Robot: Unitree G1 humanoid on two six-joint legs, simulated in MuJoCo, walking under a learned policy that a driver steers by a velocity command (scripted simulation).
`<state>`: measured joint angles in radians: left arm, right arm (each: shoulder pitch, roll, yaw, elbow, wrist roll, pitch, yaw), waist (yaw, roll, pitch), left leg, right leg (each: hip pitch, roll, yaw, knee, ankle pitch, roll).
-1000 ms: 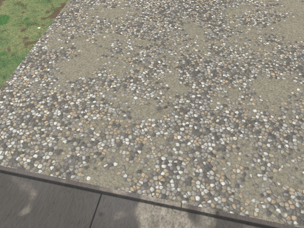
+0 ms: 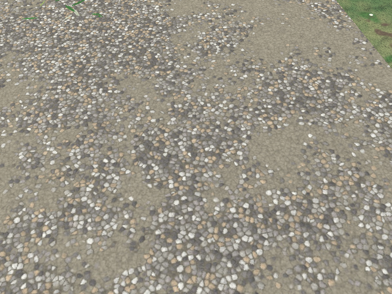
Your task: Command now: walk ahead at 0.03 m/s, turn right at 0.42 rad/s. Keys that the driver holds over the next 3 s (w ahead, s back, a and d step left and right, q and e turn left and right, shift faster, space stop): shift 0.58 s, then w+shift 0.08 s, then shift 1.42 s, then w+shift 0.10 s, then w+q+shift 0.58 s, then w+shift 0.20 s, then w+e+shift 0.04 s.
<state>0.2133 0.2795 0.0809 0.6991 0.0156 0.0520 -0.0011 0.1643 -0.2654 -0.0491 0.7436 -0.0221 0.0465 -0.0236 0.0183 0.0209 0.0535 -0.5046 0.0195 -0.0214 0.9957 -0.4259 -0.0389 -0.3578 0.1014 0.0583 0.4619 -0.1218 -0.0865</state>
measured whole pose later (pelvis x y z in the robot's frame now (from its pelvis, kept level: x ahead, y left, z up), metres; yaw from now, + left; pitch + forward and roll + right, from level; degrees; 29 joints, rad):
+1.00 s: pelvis +0.04 +0.04 +0.01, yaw -4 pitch -1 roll +0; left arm 0.20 0.23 0.03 0.99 0.01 0.00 0.02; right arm 0.32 -0.19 -0.02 0.99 -0.02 -0.03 -0.03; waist -0.01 -0.02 0.05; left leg -0.09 -0.05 0.02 0.37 -0.25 0.06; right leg -0.28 0.02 0.00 0.66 -0.39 -0.02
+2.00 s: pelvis +0.06 +0.02 +0.01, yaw -4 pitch -2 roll -1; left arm 0.26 0.15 0.00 1.18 0.01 0.00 0.05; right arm 0.32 -0.14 0.02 1.17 -0.01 0.00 -0.05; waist 0.00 0.01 0.03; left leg -0.05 -0.01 0.01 0.37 -0.30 0.02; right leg -0.16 0.05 -0.01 0.38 -0.19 -0.04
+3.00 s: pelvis +0.50 +0.10 -0.02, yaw +28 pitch -1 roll +1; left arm 0.28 0.20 0.03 0.88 0.02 -0.10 -0.01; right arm 0.29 -0.27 -0.08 0.92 -0.04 -0.04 0.01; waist 0.01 0.01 0.06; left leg -0.26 -0.17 0.13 0.55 -0.29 0.19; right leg -0.42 -0.12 0.03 1.40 -0.26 -0.05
